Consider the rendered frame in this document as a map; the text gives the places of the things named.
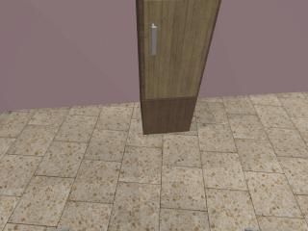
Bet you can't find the handle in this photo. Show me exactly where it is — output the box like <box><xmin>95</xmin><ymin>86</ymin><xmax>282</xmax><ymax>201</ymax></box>
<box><xmin>151</xmin><ymin>23</ymin><xmax>157</xmax><ymax>55</ymax></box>

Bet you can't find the cupboard door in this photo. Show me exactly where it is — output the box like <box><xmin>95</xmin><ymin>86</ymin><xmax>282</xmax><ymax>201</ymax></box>
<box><xmin>143</xmin><ymin>0</ymin><xmax>219</xmax><ymax>99</ymax></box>

